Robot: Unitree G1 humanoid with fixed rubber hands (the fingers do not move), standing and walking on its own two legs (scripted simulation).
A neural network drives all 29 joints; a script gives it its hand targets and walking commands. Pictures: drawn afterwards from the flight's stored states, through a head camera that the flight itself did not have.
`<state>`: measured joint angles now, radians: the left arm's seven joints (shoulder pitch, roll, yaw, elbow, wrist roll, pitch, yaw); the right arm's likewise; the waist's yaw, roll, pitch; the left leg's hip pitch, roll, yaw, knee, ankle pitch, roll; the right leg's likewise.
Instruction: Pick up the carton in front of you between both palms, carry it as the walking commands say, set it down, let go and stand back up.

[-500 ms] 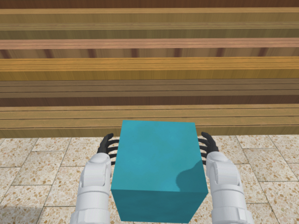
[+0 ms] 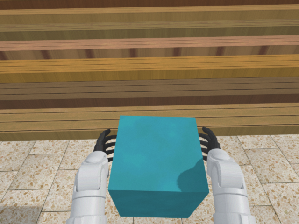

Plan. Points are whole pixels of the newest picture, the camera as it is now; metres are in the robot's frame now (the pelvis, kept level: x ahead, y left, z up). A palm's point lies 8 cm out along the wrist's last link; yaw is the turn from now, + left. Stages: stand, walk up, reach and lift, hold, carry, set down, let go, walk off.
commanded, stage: carry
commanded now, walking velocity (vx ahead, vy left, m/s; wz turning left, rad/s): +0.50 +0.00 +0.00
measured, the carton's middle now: (155, 169) +0.29 +0.01 +0.00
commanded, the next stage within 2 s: none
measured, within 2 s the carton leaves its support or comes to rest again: neither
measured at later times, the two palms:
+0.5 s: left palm (118, 103) +0.49 +0.13 +0.09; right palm (205, 100) +0.50 -0.17 +0.09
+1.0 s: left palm (122, 49) +0.87 +0.16 +0.13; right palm (184, 49) +0.84 -0.14 +0.13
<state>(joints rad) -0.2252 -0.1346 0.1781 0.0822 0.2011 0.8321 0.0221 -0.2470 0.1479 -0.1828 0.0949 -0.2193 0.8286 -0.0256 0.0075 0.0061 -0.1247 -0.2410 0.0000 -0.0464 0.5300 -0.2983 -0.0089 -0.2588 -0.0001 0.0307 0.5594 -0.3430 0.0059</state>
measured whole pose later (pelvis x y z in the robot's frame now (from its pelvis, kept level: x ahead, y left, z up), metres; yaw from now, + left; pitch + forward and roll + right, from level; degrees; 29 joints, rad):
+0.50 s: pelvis +0.23 -0.02 +0.00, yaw +3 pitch +5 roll +0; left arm -0.17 -0.14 0.09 -0.33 0.11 1.22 0.10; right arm -0.17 0.14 -0.15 -0.36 -0.09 1.23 -0.10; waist -0.01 0.01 -0.11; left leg -0.34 0.07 0.07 1.03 -0.46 0.01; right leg -0.30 0.00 -0.22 0.51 -0.30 -0.09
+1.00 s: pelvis +0.55 +0.03 +0.00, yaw -2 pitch +4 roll +0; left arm -0.40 -0.12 0.18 -0.41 0.08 1.30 0.11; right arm -0.39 0.13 -0.19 -0.41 -0.08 1.28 -0.12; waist -0.05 -0.01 0.01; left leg -0.34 0.01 0.24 0.44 -0.18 0.10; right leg -0.51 -0.07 -0.05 1.16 -0.30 -0.05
